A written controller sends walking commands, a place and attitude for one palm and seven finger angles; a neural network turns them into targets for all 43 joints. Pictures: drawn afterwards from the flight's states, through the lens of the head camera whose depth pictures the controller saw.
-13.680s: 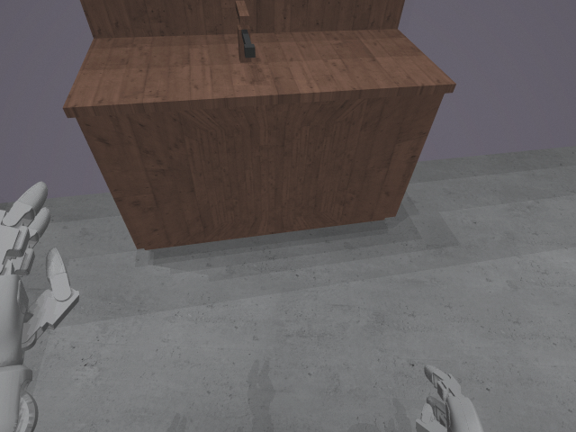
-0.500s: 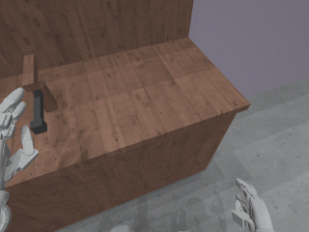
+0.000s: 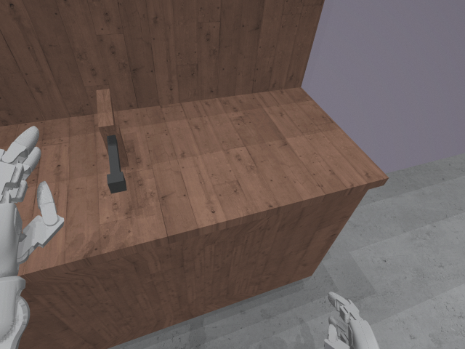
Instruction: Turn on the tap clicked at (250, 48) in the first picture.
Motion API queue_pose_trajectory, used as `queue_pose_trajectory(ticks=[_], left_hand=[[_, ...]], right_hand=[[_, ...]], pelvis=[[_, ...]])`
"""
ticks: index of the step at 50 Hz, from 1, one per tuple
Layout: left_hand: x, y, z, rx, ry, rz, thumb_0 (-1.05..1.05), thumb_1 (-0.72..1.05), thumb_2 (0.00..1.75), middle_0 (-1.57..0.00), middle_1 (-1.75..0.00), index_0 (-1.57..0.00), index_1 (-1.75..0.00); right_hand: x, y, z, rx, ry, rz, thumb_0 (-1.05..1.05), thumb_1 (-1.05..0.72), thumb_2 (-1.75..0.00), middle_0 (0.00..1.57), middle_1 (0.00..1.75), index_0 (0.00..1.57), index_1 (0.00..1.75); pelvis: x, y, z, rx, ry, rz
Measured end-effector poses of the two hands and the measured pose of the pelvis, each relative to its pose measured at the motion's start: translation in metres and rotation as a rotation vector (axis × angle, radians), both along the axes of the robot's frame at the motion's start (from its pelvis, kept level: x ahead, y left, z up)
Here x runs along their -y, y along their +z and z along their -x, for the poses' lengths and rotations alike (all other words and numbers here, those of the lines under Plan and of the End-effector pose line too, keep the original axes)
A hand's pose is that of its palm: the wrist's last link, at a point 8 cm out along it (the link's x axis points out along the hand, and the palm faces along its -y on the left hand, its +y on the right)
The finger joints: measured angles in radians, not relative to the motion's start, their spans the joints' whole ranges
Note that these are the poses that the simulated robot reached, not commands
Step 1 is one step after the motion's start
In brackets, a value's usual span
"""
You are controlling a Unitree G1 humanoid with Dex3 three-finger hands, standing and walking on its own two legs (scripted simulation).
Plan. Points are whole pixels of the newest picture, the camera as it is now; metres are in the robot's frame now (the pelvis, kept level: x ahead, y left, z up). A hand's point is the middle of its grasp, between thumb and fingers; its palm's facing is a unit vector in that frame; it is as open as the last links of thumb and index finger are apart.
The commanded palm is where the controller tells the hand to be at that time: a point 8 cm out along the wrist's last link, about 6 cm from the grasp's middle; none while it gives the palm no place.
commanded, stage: come to a stop and stand still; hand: left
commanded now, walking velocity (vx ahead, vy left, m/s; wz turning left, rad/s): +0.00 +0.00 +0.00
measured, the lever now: (116, 182) +0.37 +0.25 +0.07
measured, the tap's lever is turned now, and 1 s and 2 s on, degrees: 0 0 0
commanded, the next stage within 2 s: look again from close up in 0.76 s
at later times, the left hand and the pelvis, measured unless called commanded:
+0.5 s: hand (80, 193) +0.26 +0.24 +0.17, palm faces +0.39 -0.85 -0.34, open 7.4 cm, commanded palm +0.20 +0.28 +0.18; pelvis +0.05 -0.01 +0.00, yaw +1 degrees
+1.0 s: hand (88, 198) +0.26 +0.23 +0.16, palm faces +0.41 -0.85 -0.33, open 7.4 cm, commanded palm +0.20 +0.27 +0.18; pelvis +0.05 -0.02 +0.01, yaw +2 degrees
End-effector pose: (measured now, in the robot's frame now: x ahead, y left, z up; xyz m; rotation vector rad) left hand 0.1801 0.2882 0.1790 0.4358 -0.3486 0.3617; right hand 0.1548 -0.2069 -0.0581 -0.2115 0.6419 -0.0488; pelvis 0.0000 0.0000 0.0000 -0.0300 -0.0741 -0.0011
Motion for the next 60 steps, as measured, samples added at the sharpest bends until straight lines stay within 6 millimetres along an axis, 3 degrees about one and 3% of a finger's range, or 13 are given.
queue_pose_trajectory(ticks=[8, 22, 32, 41, 60], left_hand=[[-0.009, 0.000, -0.003, 0.011, 0.046, 0.016, 0.01, 0.89, 0.90, -0.21, -0.31, -0.20, -0.30], [0.004, -0.002, -0.043, -0.022, -0.004, 0.021, 0.01, 0.89, 0.90, -0.21, -0.31, -0.20, -0.30], [0.007, -0.001, -0.041, -0.053, 0.013, 0.017, 0.01, 0.89, 0.90, -0.21, -0.31, -0.21, -0.30], [0.012, -0.005, -0.039, -0.063, 0.044, 0.060, 0.01, 0.89, 0.90, -0.21, -0.31, -0.20, -0.30], [0.021, -0.002, -0.034, -0.085, 0.025, 0.035, 0.01, 0.89, 0.90, -0.21, -0.31, -0.20, -0.30]], right_hand=[[0.004, -0.003, -0.009, -0.042, 0.015, 0.030, 0.02, -0.90, -0.90, 0.20, 0.30, 0.20, 0.30], [0.016, 0.005, -0.054, -0.027, -0.006, 0.049, 0.02, -0.90, -0.90, 0.20, 0.30, 0.20, 0.30], [0.019, 0.006, -0.076, -0.018, 0.002, 0.045, 0.02, -0.90, -0.90, 0.20, 0.30, 0.20, 0.30], [0.021, 0.003, -0.075, -0.031, 0.016, 0.042, 0.02, -0.90, -0.90, 0.20, 0.30, 0.20, 0.30], [0.037, -0.001, -0.054, -0.059, -0.030, 0.049, 0.02, -0.90, -0.90, 0.20, 0.30, 0.20, 0.30]], pelvis=[[-0.002, 0.001, -0.012, -0.004, 0.016, 0.002], [0.004, 0.005, -0.044, -0.039, 0.023, -0.002], [0.010, 0.005, -0.053, -0.048, 0.030, -0.004], [0.015, 0.006, -0.051, -0.050, 0.032, -0.007], [0.021, 0.006, -0.045, -0.052, 0.029, -0.011]])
